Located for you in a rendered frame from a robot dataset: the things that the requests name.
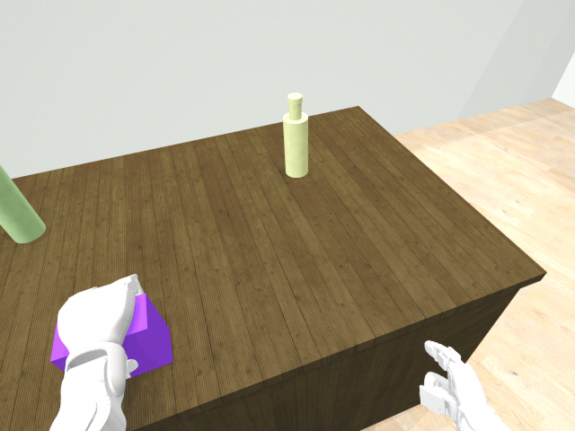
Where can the table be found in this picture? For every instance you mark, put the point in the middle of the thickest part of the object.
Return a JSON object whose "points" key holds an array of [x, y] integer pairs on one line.
{"points": [[294, 304]]}

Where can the robot left hand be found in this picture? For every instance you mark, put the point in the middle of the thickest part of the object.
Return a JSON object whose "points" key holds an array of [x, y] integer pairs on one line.
{"points": [[100, 314]]}

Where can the left robot forearm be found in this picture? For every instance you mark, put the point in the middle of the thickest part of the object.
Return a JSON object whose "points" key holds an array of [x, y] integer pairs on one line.
{"points": [[93, 389]]}

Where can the robot right hand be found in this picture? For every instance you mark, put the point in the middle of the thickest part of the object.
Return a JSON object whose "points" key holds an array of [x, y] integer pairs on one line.
{"points": [[443, 396]]}

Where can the sponge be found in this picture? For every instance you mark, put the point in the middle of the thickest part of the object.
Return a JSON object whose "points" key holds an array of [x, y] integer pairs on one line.
{"points": [[147, 341]]}

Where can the right robot forearm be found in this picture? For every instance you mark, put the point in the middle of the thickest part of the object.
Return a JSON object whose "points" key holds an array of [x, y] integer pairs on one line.
{"points": [[478, 416]]}

